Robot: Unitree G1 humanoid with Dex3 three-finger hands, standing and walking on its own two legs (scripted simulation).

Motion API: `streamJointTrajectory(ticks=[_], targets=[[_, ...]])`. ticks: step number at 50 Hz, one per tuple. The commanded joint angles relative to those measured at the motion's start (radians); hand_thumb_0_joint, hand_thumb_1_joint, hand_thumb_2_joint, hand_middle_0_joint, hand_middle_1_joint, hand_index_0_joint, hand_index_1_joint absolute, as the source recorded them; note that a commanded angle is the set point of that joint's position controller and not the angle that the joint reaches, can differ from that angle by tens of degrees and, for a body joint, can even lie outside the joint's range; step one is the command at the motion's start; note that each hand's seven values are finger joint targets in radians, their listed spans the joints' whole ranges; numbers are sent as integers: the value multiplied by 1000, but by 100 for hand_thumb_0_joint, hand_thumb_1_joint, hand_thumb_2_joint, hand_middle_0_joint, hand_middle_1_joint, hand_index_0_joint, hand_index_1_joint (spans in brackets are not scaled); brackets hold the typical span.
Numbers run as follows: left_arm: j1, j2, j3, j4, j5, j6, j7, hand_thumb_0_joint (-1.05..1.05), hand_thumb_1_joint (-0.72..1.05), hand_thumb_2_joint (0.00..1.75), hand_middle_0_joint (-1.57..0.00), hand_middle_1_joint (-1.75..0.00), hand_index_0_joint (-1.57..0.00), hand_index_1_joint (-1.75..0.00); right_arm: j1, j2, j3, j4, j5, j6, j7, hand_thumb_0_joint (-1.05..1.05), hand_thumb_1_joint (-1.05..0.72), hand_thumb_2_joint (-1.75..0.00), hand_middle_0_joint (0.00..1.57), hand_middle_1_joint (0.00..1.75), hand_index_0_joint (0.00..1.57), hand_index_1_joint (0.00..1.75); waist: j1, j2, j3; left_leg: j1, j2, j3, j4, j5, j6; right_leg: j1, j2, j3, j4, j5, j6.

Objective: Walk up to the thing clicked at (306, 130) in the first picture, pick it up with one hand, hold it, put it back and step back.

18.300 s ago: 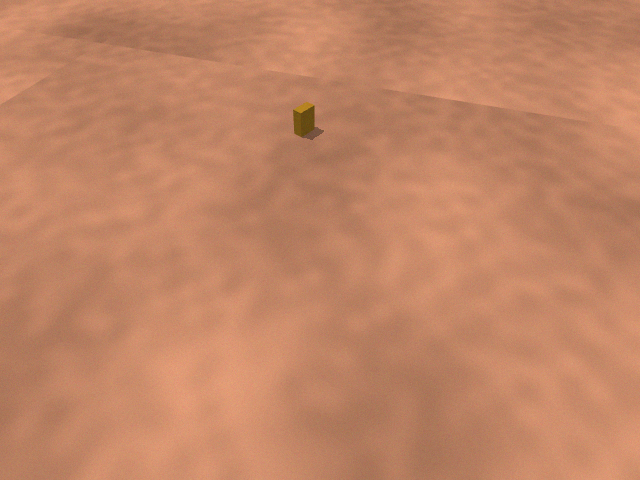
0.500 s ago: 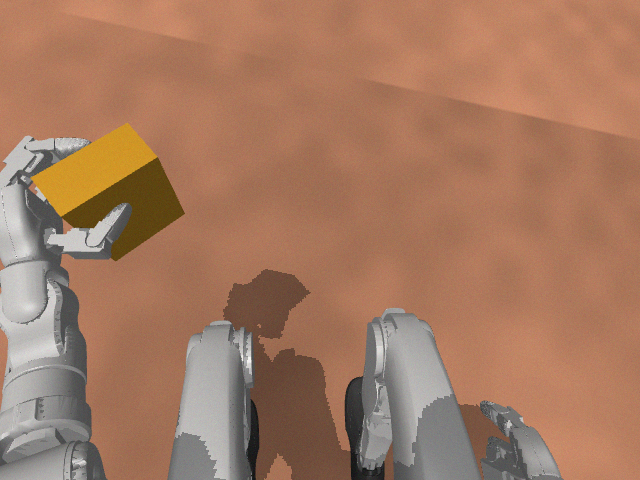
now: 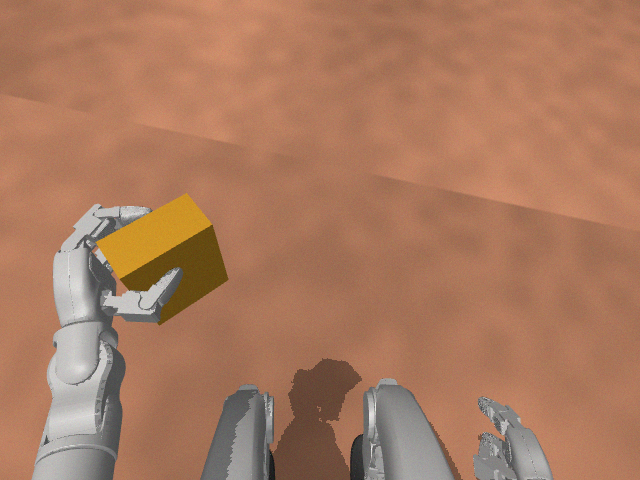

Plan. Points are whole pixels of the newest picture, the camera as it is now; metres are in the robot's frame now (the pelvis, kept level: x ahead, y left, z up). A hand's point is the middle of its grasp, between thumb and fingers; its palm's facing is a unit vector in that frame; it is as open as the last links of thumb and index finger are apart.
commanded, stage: lift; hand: left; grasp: from the side
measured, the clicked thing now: (172, 263) +0.38 +0.19 -0.02
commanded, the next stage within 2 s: hold in 1.16 s
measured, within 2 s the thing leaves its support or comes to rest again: neither
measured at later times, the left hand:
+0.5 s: hand (122, 221) +0.37 +0.20 +0.11, palm faces +0.26 -0.97 -0.03, open 9.6 cm
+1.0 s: hand (125, 193) +0.37 +0.18 +0.16, palm faces +0.26 -0.97 -0.02, open 9.6 cm
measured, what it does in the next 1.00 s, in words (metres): rises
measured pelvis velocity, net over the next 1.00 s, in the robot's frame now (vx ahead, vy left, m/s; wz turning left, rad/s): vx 0.04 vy -0.01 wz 0.02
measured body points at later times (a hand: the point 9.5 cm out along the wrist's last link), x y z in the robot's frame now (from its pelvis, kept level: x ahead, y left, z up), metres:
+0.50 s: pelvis +0.03 +0.00 +0.09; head +0.12 +0.02 +0.53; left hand +0.35 +0.25 +0.12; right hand +0.17 -0.24 -0.03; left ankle +0.04 +0.11 -0.56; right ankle +0.06 -0.13 -0.56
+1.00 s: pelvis +0.04 -0.01 +0.12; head +0.10 +0.00 +0.57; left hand +0.35 +0.23 +0.16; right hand +0.17 -0.25 +0.01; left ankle +0.04 +0.11 -0.56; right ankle +0.06 -0.13 -0.56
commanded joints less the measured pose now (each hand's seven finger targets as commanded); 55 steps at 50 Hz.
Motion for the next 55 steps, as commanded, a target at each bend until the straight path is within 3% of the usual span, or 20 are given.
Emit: streamJointTrajectory(ticks=[1, 5, 6, 10, 11, 15, 17, 20, 22, 24, 28, 30, 32, 33, 37, 38, 44, 50, 51, 55], targets=[[-283, 155, 58, -309, -22, -103, 18, 0, 21, 123, -122, -136, -124, -135, 55, -142, -50, -99, -7, -39, -18, 0, -91, -90, 20, 30, 20, 30, 0, 49, -412, 396, -19, -24, -310, 222, 6, 350, 31, 34, -269, 214, -25], [-238, 117, 34, -206, -10, -102, 24, 0, 19, 121, -120, -133, -123, -133, 49, -140, -47, -102, -14, -45, -16, 0, -91, -90, 20, 30, 20, 30, -2, 58, -348, 461, -17, -28, -382, 227, 1, 389, 30, 29, -328, 219, -23], [-279, 133, 35, -285, -11, -114, 25, 0, 22, 122, -120, -134, -123, -133, 59, -139, -47, -101, -14, -47, -17, 0, -90, -90, 20, 30, 20, 30, 7, 59, -362, 484, -16, -29, -393, 246, -1, 414, 30, 27, -338, 233, -24], [-227, 108, 9, -243, -3, -111, 22, 0, 19, 120, -120, -132, -122, -132, 74, -135, -48, -92, -19, -48, -12, 0, -91, -90, 20, 30, 20, 30, 2, 41, -357, 541, -19, -13, -427, 314, 1, 504, 31, 32, -389, 305, -23], [-245, 117, 13, -298, -7, -120, 23, 0, 19, 119, -119, -131, -121, -130, 79, -131, -47, -95, -22, -49, -12, 0, -91, -90, 20, 30, 20, 30, 10, 73, -384, 576, -20, -15, -439, 358, -4, 526, 32, 28, -392, 338, -25], [-228, 116, 18, -258, -1, -116, 33, 0, 23, 120, -121, -132, -123, -132, 74, -133, -44, -96, -24, -45, -9, 0, -91, -90, 20, 30, 20, 30, 16, 52, -326, 614, -16, -20, -499, 350, -6, 556, 36, 20, -437, 324, -25], [-253, 110, 6, -277, 5, -122, 43, 0, 22, 120, -122, -132, -123, -132, 71, -126, -41, -97, -27, -45, -10, 0, -91, -90, 20, 30, 20, 30, 13, 55, -316, 627, -17, -13, -516, 344, -4, 579, 34, 22, -457, 328, -23], [-199, 70, -16, -229, 4, -117, 47, 0, 20, 120, -120, -132, -122, -132, 78, -122, -37, -101, -30, -41, -12, 0, -91, -90, 20, 30, 20, 30, 10, 33, -292, 651, -17, -14, -547, 366, -5, 612, 38, 18, -482, 345, -22], [-265, 97, -6, -301, 7, -129, 53, 0, 22, 121, -120, -132, -122, -132, 80, -125, -41, -98, -34, -41, -11, 0, -91, -90, 20, 30, 20, 30, 16, 73, -301, 703, -15, -17, -577, 384, -12, 615, 38, 13, -493, 353, -25], [-216, 80, -22, -254, 15, -121, 52, 0, 22, 121, -120, -132, -121, -132, 89, -122, -39, -97, -36, -35, -15, 0, -91, -90, 20, 30, 20, 30, 12, 35, -298, 710, -15, -13, -583, 392, -8, 652, 37, 17, -517, 367, -22], [-249, 66, -41, -284, 9, -118, 49, 0, 22, 120, -118, -131, -120, -131, 85, -120, -35, -101, -37, -33, -15, 0, -91, -90, 20, 30, 20, 30, 16, 42, -285, 761, -14, -13, -621, 428, -12, 693, 40, 13, -544, 393, -23], [-229, 75, -19, -279, 6, -115, 55, 0, 24, 121, -119, -132, -121, -132, 96, -121, -39, -92, -39, -29, -16, 0, -91, -90, 20, 30, 20, 30, 21, 48, -291, 786, -13, -13, -631, 467, -15, 710, 42, 11, -553, 420, -25], [-222, 55, -29, -256, 6, -109, 58, 0, 25, 122, -117, -131, -119, -131, 94, -111, -35, -96, -40, -24, -17, 0, -91, -90, 20, 30, 20, 30, 13, 12, -261, 762, -16, -3, -640, 440, -7, 745, 43, 19, -581, 420, -20], [-241, 70, -14, -271, 4, -112, 61, 0, 25, 122, -118, -132, -120, -132, 92, -112, -35, -94, -41, -25, -18, 0, -90, -90, 20, 30, 20, 30, 15, 21, -252, 760, -18, -1, -650, 440, -8, 753, 42, 18, -586, 420, -20], [-219, 42, -39, -235, 9, -112, 59, 0, 25, 123, -118, -132, -120, -132, 78, -104, -34, -100, -41, -22, -21, 0, -91, -90, 20, 30, 20, 30, 14, -9, -222, 755, -22, 11, -672, 405, -1, 794, 35, 28, -627, 406, -13], [-238, 73, -14, -249, 9, -117, 57, 0, 24, 122, -118, -132, -120, -132, 75, -108, -37, -101, -42, -20, -22, 0, -91, -90, 20, 30, 20, 30, 13, -7, -218, 757, -23, 16, -676, 403, 0, 807, 34, 33, -640, 410, -11], [-226, 71, -18, -263, 12, -123, 53, 0, 22, 121, -117, -131, -118, -131, 81, -103, -38, -92, -46, -16, -21, 0, -91, -90, 20, 30, 20, 30, 19, 16, -249, 809, -25, 24, -696, 466, -3, 868, 34, 37, -661, 477, -10], [-253, 60, -15, -270, 6, -131, 63, 0, 21, 121, -118, -131, -119, -131, 69, -101, -37, -88, -46, -12, -20, 0, -91, -90, 20, 30, 20, 30, 12, 13, -206, 828, -23, 27, -724, 462, -2, 882, 35, 37, -684, 476, -9], [-209, 41, -24, -208, 7, -126, 62, 0, 20, 123, -117, -132, -119, -133, 70, -105, -38, -85, -44, -12, -21, 0, -92, -90, 20, 30, 20, 30, 10, -9, -189, 834, -21, 25, -730, 458, -2, 872, 35, 36, -687, 467, -9], [-240, 62, -24, -250, 14, -137, 54, 0, 20, 122, -117, -130, -118, -131, 63, -106, -40, -86, -48, -8, -21, 0, -91, -90, 20, 30, 20, 30, 11, 21, -198, 866, -20, 25, -746, 462, -6, 881, 37, 33, -700, 463, -12]])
